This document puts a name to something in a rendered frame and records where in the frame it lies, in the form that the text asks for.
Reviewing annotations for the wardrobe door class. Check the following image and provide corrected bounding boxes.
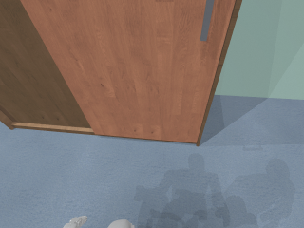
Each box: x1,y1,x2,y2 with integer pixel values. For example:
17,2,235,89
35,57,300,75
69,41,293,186
20,0,236,143
0,0,91,128

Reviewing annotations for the handle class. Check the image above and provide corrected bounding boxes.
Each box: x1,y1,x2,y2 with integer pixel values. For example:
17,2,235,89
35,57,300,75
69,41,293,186
200,0,215,41

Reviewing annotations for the left robot hand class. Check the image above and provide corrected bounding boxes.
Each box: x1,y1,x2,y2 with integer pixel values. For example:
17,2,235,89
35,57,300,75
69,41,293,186
63,216,87,228

